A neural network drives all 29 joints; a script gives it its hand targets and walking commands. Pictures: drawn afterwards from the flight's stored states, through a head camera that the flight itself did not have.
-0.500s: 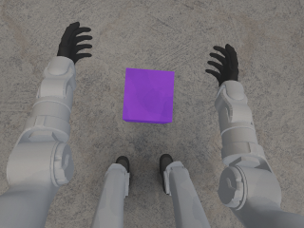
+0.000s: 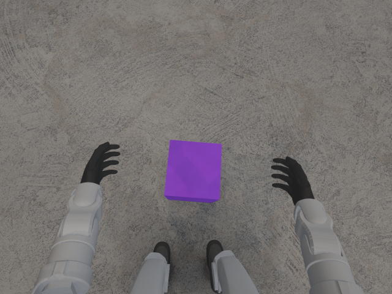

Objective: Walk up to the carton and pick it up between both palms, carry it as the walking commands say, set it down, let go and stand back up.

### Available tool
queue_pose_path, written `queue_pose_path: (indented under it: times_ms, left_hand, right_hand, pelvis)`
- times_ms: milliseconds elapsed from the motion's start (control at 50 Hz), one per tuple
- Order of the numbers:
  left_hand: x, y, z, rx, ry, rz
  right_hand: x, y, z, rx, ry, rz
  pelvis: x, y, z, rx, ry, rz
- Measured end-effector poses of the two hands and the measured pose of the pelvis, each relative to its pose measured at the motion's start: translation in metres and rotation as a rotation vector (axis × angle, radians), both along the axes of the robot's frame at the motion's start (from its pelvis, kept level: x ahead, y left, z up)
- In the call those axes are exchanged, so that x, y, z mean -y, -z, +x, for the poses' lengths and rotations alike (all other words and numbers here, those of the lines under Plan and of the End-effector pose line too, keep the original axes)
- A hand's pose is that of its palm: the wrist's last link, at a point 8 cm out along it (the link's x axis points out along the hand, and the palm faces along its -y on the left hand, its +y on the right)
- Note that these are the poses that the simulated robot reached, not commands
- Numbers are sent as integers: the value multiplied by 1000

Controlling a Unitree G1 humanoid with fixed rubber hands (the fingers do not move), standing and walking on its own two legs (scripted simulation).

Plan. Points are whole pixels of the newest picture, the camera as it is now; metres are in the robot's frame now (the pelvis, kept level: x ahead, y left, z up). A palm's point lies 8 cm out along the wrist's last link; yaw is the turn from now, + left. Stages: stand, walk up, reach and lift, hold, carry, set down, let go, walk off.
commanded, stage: let go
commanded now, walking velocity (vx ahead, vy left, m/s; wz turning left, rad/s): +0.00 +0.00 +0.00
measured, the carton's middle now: (192, 174) +0.43 -0.02 -0.60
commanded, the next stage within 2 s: stand in 0.88 s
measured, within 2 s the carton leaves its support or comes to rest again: neither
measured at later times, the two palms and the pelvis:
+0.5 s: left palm (43, 258) +0.21 +0.24 -0.02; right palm (339, 259) +0.20 -0.23 -0.02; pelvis +0.04 +0.00 +0.05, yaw -1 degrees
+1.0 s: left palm (31, 275) +0.18 +0.26 -0.03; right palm (350, 261) +0.19 -0.26 -0.03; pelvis +0.04 +0.00 +0.04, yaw -1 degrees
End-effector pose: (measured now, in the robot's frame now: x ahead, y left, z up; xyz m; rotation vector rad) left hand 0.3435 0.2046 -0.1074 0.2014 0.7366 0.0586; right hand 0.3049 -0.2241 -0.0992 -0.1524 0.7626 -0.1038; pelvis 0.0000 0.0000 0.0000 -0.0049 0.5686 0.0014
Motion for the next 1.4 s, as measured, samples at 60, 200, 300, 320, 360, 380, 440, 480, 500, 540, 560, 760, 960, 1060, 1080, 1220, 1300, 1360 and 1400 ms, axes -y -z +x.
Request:
queue_pose_path:
  times_ms: [60, 200, 300, 320, 360, 380, 440, 480, 500, 540, 560, 760, 960, 1060, 1080, 1220, 1300, 1360, 1400]
  left_hand:
    - [-3, -18, -12, 1, 5, -6]
    - [-10, -49, -56, -5, 2, -16]
    - [-17, -64, -93, -23, -8, -18]
    - [-19, -67, -100, -27, -10, -17]
    - [-22, -72, -111, -33, -16, -16]
    - [-24, -75, -116, -35, -17, -15]
    - [-29, -82, -128, -37, -21, -12]
    - [-31, -86, -133, -36, -22, -12]
    - [-32, -87, -135, -35, -23, -13]
    - [-32, -90, -137, -34, -24, -16]
    - [-32, -91, -138, -34, -24, -17]
    - [-26, -89, -143, -54, -13, -17]
    - [-42, -76, -155, -91, -40, 75]
    - [-68, -71, -169, -150, -73, 148]
    - [-72, -71, -171, -159, -79, 157]
    - [-84, -68, -178, -201, -96, 187]
    - [-82, -66, -178, -214, -93, 185]
    - [-81, -65, -178, -222, -91, 182]
    - [-80, -64, -178, -227, -90, 180]
  right_hand:
    - [6, -18, -15, 0, 0, 1]
    - [6, -49, -59, -8, 0, 4]
    - [7, -63, -90, -23, 10, 6]
    - [7, -66, -95, -25, 11, 6]
    - [8, -71, -103, -27, 9, 4]
    - [9, -73, -106, -27, 7, 3]
    - [10, -78, -110, -24, -5, -1]
    - [9, -80, -110, -23, -16, -3]
    - [9, -81, -109, -22, -21, -3]
    - [8, -82, -108, -21, -32, -3]
    - [7, -82, -107, -21, -36, -3]
    - [6, -81, -107, -39, -33, -5]
    - [24, -70, -112, -73, -1, -100]
    - [51, -64, -121, -109, 16, -167]
    - [55, -64, -122, -118, 17, -176]
    - [66, -59, -127, -161, 20, -201]
    - [66, -56, -130, -178, 21, -200]
    - [66, -55, -132, -190, 22, -198]
    - [67, -54, -134, -198, 23, -198]
  pelvis:
    - [1, -10, 6, 68, 3, 0]
    - [2, -29, 23, 236, 14, -1]
    - [1, -40, 34, 358, 16, -2]
    - [1, -41, 36, 381, 16, -2]
    - [1, -44, 39, 425, 15, -2]
    - [1, -45, 40, 446, 14, -2]
    - [0, -48, 42, 502, 13, -2]
    - [-1, -49, 42, 535, 13, -1]
    - [-1, -49, 42, 550, 13, -1]
    - [-2, -49, 42, 579, 14, -1]
    - [-2, -49, 41, 592, 14, -1]
    - [-1, -47, 37, 666, 18, -1]
    - [2, -43, 38, 624, 19, -5]
    - [2, -42, 41, 592, 15, -4]
    - [2, -42, 41, 588, 14, -4]
    - [2, -44, 46, 578, 12, -3]
    - [2, -45, 47, 579, 12, -2]
    - [2, -45, 48, 581, 11, -1]
    - [3, -46, 48, 583, 11, -1]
